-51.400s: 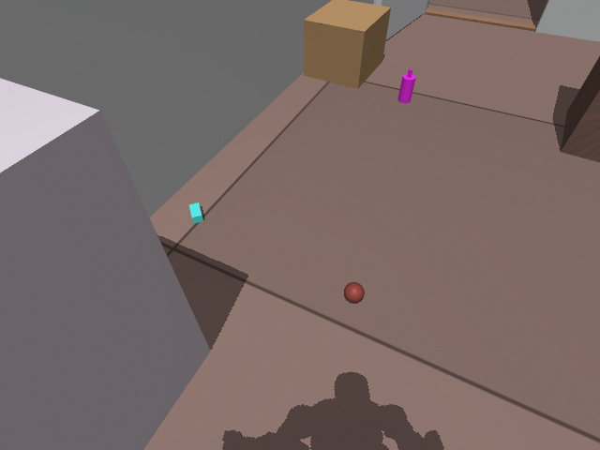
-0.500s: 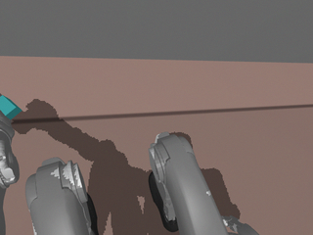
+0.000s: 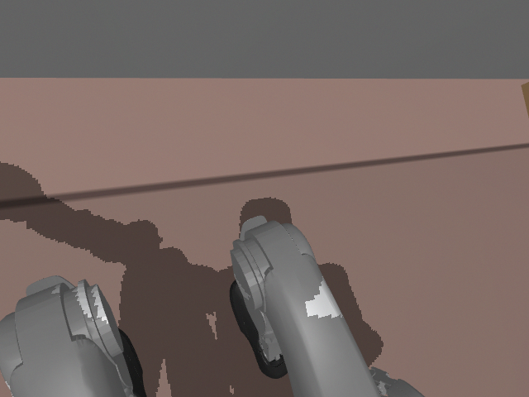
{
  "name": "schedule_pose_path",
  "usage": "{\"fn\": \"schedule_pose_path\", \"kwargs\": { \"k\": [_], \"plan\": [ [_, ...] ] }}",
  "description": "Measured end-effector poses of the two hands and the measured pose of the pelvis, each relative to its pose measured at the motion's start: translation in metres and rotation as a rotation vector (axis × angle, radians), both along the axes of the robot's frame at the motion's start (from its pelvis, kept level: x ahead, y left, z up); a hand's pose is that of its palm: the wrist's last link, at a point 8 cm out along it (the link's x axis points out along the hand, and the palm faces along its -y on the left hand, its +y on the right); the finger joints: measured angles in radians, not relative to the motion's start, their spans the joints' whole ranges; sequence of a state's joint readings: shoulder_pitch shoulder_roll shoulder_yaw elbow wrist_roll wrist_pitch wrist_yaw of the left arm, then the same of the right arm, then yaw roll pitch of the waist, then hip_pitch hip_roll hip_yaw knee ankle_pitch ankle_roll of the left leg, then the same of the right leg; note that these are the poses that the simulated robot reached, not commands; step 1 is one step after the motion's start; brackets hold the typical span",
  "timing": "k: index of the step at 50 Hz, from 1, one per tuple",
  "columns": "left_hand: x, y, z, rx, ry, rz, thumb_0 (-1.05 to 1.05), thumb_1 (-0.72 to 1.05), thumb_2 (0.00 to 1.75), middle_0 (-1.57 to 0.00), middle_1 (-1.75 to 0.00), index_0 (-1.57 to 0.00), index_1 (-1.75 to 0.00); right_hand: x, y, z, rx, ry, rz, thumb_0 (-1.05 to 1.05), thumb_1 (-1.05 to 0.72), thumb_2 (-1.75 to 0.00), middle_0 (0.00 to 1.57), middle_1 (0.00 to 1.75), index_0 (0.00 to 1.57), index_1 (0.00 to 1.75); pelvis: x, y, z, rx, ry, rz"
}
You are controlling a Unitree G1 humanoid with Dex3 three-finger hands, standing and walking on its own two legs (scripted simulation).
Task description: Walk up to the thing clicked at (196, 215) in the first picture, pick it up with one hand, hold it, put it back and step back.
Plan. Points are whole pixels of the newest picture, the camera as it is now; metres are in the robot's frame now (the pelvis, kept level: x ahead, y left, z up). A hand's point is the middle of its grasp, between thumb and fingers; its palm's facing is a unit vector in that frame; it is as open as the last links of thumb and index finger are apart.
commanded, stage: rest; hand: left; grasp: from above
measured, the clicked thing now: out of the picture +0.45 +0.34 -0.25
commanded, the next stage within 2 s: open in 0.96 s
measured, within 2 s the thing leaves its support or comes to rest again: rests again in 0.66 s
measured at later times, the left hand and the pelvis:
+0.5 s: hand out of the picture +0.45 +0.32 -0.24, palm faces -0.31 -0.30 -0.90, open 7.6 cm; pelvis +0.00 +0.01 +0.00, yaw -2 degrees
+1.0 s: hand out of the picture +0.45 +0.32 -0.25, palm faces -0.32 -0.30 -0.90, open 7.6 cm; pelvis -0.01 +0.01 +0.00, yaw -3 degrees
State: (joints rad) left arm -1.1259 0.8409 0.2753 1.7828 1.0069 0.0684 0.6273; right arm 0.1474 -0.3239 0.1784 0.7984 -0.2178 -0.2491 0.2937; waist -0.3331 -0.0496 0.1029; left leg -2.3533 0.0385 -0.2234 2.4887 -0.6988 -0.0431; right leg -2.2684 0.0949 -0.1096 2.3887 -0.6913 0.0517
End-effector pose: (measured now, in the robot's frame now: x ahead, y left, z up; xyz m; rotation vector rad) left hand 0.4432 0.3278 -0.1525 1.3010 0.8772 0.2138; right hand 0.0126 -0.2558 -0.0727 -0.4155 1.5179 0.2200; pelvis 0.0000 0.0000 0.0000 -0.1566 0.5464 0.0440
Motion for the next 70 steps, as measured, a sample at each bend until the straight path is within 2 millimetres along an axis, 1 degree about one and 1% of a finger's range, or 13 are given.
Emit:
{"fn": "schedule_pose_path", "kwargs": {
  "k": [7, 17, 25, 34, 47, 56, 59, 62, 70],
  "plan": [
    [0.002, 0.000, -0.011, -0.002, -0.003, -0.013, 0.01, 0.35, 0.21, -0.96, -0.22, -0.95, -0.22, -0.005, 0.000, 0.010, -0.018, 0.011, 0.020, 0.00, -0.91, -0.89, 0.19, 0.30, 0.20, 0.30, -0.001, 0.002, 0.000, -0.015, -0.014, -0.005],
    [0.005, -0.003, -0.021, -0.002, -0.014, -0.013, 0.01, 0.35, 0.19, -0.96, -0.23, -0.96, -0.22, -0.004, 0.008, 0.019, -0.013, 0.004, 0.041, 0.00, -0.91, -0.90, 0.19, 0.30, 0.20, 0.30, -0.001, 0.006, 0.001, -0.037, -0.023, -0.011],
    [0.006, -0.001, -0.025, 0.000, -0.009, 0.012, 0.01, 0.35, 0.19, -0.96, -0.23, -0.95, -0.22, -0.004, 0.014, 0.021, 0.006, -0.004, 0.058, 0.00, -0.91, -0.90, 0.19, 0.30, 0.20, 0.30, -0.002, 0.007, 0.001, -0.046, -0.031, -0.012],
    [0.006, 0.001, -0.029, 0.005, 0.001, 0.013, 0.01, 0.36, 0.18, -0.96, -0.23, -0.95, -0.22, -0.011, 0.018, 0.024, 0.018, 0.007, 0.071, 0.00, -0.91, -0.90, 0.19, 0.30, 0.20, 0.30, -0.004, 0.008, 0.001, -0.052, -0.044, -0.015],
    [0.008, -0.003, -0.037, 0.000, 0.002, 0.013, 0.01, 0.37, 0.18, -0.96, -0.23, -0.95, -0.21, -0.017, 0.020, 0.035, 0.007, 0.018, 0.085, 0.00, -0.91, -0.90, 0.19, 0.30, 0.20, 0.30, -0.006, 0.009, 0.004, -0.065, -0.057, -0.020],
    [0.011, -0.001, -0.037, 0.000, 0.008, 0.012, 0.01, 0.35, 0.19, -0.96, -0.23, -0.96, -0.22, -0.020, 0.022, 0.042, -0.002, 0.012, 0.096, 0.00, -0.91, -0.90, 0.19, 0.30, 0.20, 0.30, -0.008, 0.011, 0.005, -0.075, -0.066, -0.021],
    [0.012, 0.000, -0.038, -0.001, 0.010, 0.007, 0.01, 0.34, 0.22, -0.94, -0.26, -0.94, -0.25, -0.020, 0.023, 0.043, -0.005, 0.008, 0.099, 0.00, -0.91, -0.90, 0.19, 0.30, 0.20, 0.30, -0.009, 0.012, 0.006, -0.079, -0.068, -0.022],
    [0.012, 0.000, -0.039, 0.002, 0.006, -0.001, 0.01, 0.31, 0.26, -0.88, -0.30, -0.88, -0.29, -0.020, 0.025, 0.045, -0.006, 0.008, 0.100, 0.00, -0.91, -0.90, 0.19, 0.30, 0.20, 0.30, -0.009, 0.012, 0.007, -0.081, -0.068, -0.023],
    [0.010, 0.003, -0.039, 0.005, 0.002, 0.006, 0.00, 0.13, 0.43, -0.68, -0.45, -0.69, -0.45, -0.018, 0.029, 0.049, -0.002, 0.011, 0.106, 0.00, -0.90, -0.89, 0.20, 0.30, 0.20, 0.30, -0.010, 0.012, 0.011, -0.087, -0.065, -0.022]
  ]
}}
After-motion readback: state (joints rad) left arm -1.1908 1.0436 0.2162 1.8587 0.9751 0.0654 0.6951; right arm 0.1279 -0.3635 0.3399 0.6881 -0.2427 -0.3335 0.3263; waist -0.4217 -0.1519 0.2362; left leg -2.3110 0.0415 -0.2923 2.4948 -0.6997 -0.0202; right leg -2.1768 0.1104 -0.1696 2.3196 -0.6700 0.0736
